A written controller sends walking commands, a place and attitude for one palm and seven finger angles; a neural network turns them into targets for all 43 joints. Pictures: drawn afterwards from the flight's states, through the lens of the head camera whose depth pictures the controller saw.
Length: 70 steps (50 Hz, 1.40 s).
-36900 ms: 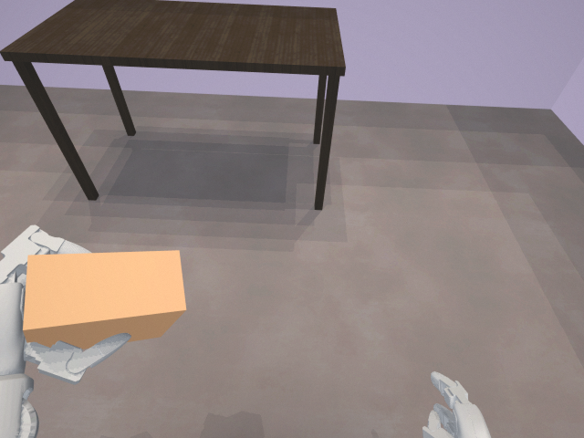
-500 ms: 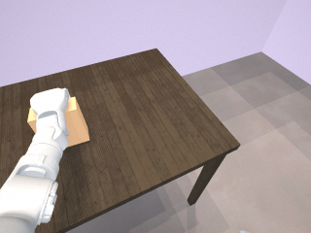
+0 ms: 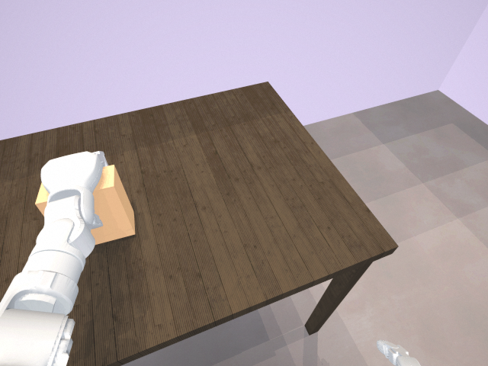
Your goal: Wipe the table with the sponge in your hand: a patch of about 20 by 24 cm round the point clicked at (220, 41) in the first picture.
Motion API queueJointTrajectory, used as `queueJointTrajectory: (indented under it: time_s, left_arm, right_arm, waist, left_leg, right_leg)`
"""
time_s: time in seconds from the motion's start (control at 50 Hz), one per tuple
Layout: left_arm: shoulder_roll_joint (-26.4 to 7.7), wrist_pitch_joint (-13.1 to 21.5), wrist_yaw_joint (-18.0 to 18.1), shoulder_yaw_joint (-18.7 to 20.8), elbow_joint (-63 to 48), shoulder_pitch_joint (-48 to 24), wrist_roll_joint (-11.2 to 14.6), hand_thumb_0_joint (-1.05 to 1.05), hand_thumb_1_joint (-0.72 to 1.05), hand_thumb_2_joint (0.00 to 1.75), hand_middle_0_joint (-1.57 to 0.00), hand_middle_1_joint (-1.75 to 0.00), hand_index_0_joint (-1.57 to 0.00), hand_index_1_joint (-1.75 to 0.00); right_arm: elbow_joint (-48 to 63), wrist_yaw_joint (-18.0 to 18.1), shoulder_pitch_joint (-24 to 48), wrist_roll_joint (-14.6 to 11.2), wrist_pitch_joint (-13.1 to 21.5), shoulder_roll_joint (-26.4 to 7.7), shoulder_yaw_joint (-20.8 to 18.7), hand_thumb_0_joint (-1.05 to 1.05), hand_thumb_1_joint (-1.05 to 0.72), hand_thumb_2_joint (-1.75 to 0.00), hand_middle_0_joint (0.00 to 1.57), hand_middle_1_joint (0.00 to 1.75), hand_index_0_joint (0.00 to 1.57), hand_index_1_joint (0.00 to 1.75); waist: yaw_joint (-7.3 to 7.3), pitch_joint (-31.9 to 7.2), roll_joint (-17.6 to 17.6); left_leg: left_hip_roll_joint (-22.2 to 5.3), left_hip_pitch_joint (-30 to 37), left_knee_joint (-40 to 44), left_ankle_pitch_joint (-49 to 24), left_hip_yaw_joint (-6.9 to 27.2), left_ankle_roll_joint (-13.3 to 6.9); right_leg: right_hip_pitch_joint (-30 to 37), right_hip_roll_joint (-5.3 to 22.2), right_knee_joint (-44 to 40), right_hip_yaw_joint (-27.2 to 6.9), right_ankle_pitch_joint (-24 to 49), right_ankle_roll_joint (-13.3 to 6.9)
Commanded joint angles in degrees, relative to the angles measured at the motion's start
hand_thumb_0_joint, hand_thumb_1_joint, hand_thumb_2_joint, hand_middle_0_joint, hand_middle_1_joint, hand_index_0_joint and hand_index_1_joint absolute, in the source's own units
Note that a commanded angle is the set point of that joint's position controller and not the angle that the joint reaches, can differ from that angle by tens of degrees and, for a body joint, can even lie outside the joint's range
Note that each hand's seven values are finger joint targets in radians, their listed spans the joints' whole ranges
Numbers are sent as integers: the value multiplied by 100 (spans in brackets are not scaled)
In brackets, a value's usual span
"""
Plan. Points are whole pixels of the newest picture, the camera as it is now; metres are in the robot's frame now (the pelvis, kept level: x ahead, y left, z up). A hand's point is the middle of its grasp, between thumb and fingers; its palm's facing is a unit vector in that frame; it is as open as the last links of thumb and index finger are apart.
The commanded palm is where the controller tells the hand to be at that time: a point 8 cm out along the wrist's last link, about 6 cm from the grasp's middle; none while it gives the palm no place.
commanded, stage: wipe back along the first lane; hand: left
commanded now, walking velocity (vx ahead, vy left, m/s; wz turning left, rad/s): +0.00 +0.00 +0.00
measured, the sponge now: (95, 216) +0.37 +0.31 +0.00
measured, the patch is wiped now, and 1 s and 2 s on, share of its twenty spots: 1.00 1.00 1.00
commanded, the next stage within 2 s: lift the sponge slowly off the table in 1.48 s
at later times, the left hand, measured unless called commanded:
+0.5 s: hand (87, 220) +0.33 +0.29 +0.05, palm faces -0.03 -0.05 -1.00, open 10.6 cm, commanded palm +0.29 +0.28 +0.09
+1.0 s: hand (88, 246) +0.28 +0.27 +0.05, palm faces +0.00 -0.06 -1.00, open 10.7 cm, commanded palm +0.24 +0.25 +0.08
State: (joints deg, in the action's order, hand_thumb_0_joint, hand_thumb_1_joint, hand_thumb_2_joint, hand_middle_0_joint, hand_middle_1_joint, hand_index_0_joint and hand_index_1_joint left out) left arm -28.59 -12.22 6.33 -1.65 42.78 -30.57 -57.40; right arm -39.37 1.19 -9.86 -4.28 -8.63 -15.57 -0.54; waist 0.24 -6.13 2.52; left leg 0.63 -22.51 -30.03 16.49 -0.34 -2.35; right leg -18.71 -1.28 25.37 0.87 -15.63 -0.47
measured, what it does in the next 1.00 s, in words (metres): stands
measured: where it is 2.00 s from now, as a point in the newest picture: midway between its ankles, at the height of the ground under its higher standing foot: outside the picture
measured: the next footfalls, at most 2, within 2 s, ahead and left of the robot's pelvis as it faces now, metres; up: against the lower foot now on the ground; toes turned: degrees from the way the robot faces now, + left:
none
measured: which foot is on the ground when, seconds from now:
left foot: down 0.00-1.00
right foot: down 0.00-1.00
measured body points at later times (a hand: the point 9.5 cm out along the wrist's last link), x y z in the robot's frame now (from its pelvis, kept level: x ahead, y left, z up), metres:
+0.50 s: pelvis +0.00 +0.00 +0.00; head +0.01 -0.02 +0.45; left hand +0.33 +0.29 +0.11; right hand +0.18 -0.24 -0.11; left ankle -0.02 +0.09 -0.74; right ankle -0.04 -0.12 -0.74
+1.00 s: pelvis -0.01 -0.01 +0.00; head -0.01 -0.03 +0.45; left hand +0.28 +0.27 +0.10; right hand +0.20 -0.23 -0.10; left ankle -0.02 +0.09 -0.74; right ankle -0.04 -0.12 -0.74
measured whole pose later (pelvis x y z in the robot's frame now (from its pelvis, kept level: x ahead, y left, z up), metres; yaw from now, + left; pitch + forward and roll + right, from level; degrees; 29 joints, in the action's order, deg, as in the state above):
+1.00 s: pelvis -0.01 -0.01 +0.00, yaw +0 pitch +4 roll -1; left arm -23.2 -21.4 8.6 -7.0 12.5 -5.1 -55.7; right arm -37.9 0.4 -4.9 -4.4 -7.7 -15.4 0.6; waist 3.5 -5.0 4.5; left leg 0.9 -16.3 -28.6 16.0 -0.5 -2.0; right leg -13.4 -1.0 25.9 0.6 -16.1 -0.8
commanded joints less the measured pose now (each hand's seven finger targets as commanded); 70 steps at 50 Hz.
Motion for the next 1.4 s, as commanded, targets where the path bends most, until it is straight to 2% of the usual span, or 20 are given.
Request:
queueJointTrajectory:
  time_s: [0.0,0.16,0.24,0.56,0.68,0.74,0.78,0.82,0.88,0.92,0.96,0.98,1.02,1.08,1.12,1.18,1.22,1.28,1.3,1.38]
  left_arm:
    - [-1099,-45,-17,79,-982,-1134,-99,0,10,130,-120,-160,-120,-160]
    - [-760,-347,27,12,-1583,-9,153,0,10,130,-120,-160,-120,-160]
    - [-653,-534,-12,-93,-1609,91,183,0,10,130,-120,-160,-120,-160]
    - [-327,-762,7,-187,-2456,933,327,0,10,130,-120,-160,-120,-160]
    - [-355,-831,-3,-117,-2756,1171,330,0,10,130,-120,-160,-120,-160]
    - [-34,-846,-18,-403,-2913,1390,322,0,10,130,-120,-160,-120,-160]
    - [-267,-873,-1,-160,-2993,1525,357,0,10,130,-120,-160,-120,-160]
    - [12,-902,-19,-427,-3076,1514,360,0,10,130,-120,-160,-120,-160]
    - [-175,-920,5,-188,-3244,1881,362,0,10,130,-120,-160,-120,-160]
    - [182,-911,12,-468,-3492,2204,396,0,10,130,-120,-160,-120,-160]
    - [313,-925,39,-551,-3646,2454,430,0,10,130,-120,-160,-120,-160]
    - [115,-935,74,-336,-3711,2583,433,0,10,130,-120,-160,-120,-160]
    - [412,-987,92,-607,-3891,2715,487,0,10,130,-120,-160,-120,-160]
    - [219,-1119,158,-408,-4052,2746,490,0,10,130,-120,-160,-120,-160]
    - [448,-1216,150,-681,-4118,2693,480,0,10,130,-120,-160,-120,-160]
    - [98,-1310,144,-373,-4149,2786,450,0,10,130,-120,-160,-120,-160]
    - [349,-1370,85,-657,-4132,2660,442,0,10,130,-120,-160,-120,-160]
    - [258,-1346,31,-583,-4252,2868,391,0,10,130,-120,-160,-120,-160]
    - [502,-1335,5,-832,-4295,2914,417,0,10,130,-120,-160,-120,-160]
    - [413,-1254,6,-703,-4453,3203,448,0,10,130,-120,-160,-120,-160]
  right_arm:
    - [707,30,262,8,148,-855,-301,0,-90,-90,20,30,20,30]
    - [815,-31,548,-30,158,-825,-267,0,-90,-90,20,30,20,30]
    - [827,-4,668,-60,160,-829,-208,0,-90,-90,20,30,20,30]
    - [987,25,1119,-46,209,-738,-135,0,-90,-90,20,30,20,30]
    - [988,34,1245,-32,253,-735,-123,0,-90,-90,20,30,20,30]
    - [1028,-3,1305,-37,284,-686,-101,0,-90,-90,20,30,20,30]
    - [1027,13,1355,-23,289,-715,-110,0,-90,-90,20,30,20,30]
    - [1049,13,1379,-36,304,-668,-86,0,-90,-90,20,30,20,30]
    - [1039,-16,1421,-14,323,-703,-100,0,-90,-90,20,30,20,30]
    - [1105,-59,1472,-24,358,-631,-97,0,-90,-90,20,30,20,30]
    - [1117,-99,1508,-21,386,-622,-104,0,-90,-90,20,30,20,30]
    - [1099,-115,1534,-12,391,-649,-123,0,-90,-90,20,30,20,30]
    - [1133,-123,1601,-25,386,-603,-107,0,-90,-90,20,30,20,30]
    - [1107,-96,1701,-14,367,-630,-109,0,-90,-90,20,30,20,30]
    - [1124,-91,1754,-29,364,-585,-65,0,-90,-90,20,30,20,30]
    - [1096,-62,1799,-21,363,-620,-63,0,-90,-90,20,30,20,30]
    - [1108,-48,1849,-38,361,-566,-20,0,-90,-90,20,30,20,30]
    - [1135,-68,1886,-23,389,-573,-24,0,-90,-90,20,30,20,30]
    - [1178,-78,1877,-31,384,-517,-4,0,-90,-90,20,30,20,30]
    - [1195,-134,1913,-10,400,-547,-15,0,-90,-90,20,30,20,30]
  waist:
    - [74,-1652,-27]
    - [176,-1415,-178]
    - [154,-1100,-368]
    - [286,-784,-392]
    - [338,-884,-351]
    - [341,-773,-273]
    - [382,-804,-379]
    - [340,-699,-378]
    - [424,-844,-409]
    - [431,-832,-343]
    - [435,-777,-379]
    - [468,-781,-389]
    - [436,-704,-522]
    - [487,-650,-548]
    - [447,-574,-558]
    - [511,-602,-571]
    - [450,-381,-539]
    - [523,-536,-371]
    - [485,-482,-332]
    - [533,-510,-506]
  left_leg:
    - [-31,1308,5,-2903,170,-82]
    - [-1,1200,57,-2813,173,-62]
    - [26,1062,164,-2401,183,-64]
    - [34,1078,343,-1828,217,-47]
    - [33,1171,374,-1893,236,-43]
    - [30,1176,381,-1824,259,-42]
    - [32,1167,392,-1799,253,-53]
    - [41,1146,395,-1757,252,-55]
    - [30,1184,382,-1916,274,-35]
    - [29,1226,348,-2040,272,-33]
    - [12,1230,327,-2123,267,-25]
    - [5,1212,335,-2129,291,-10]
    - [12,1205,323,-2085,255,-25]
    - [8,1193,405,-1924,281,-12]
    - [11,1206,410,-1874,267,-26]
    - [30,1220,436,-1804,266,-27]
    - [39,1202,465,-1647,241,-41]
    - [41,1292,462,-1719,284,-32]
    - [46,1274,452,-1686,250,-46]
    - [19,1276,454,-1773,318,-27]
  right_leg:
    - [604,-75,-10,4,2690,-387]
    - [753,-66,-9,26,2764,-354]
    - [709,-67,-77,29,2515,-353]
    - [707,-70,-192,-6,1859,-363]
    - [856,-72,-185,-75,1947,-385]
    - [741,-83,-176,-35,1790,-386]
    - [858,-79,-197,-105,1847,-387]
    - [798,-76,-193,-62,1799,-373]
    - [928,-84,-137,-126,1985,-394]
    - [931,-78,-93,-91,2101,-384]
    - [913,-76,-65,-80,2246,-378]
    - [953,-89,-58,-143,2258,-393]
    - [933,-71,-67,-139,2332,-359]
    - [936,-86,-96,-192,2117,-374]
    - [899,-72,-99,-135,2065,-356]
    - [998,-76,-128,-246,2041,-367]
    - [882,-67,-185,-205,1818,-351]
    - [940,-89,-157,-276,1803,-391]
    - [929,-81,-152,-221,1761,-376]
    - [950,-107,-124,-291,1887,-395]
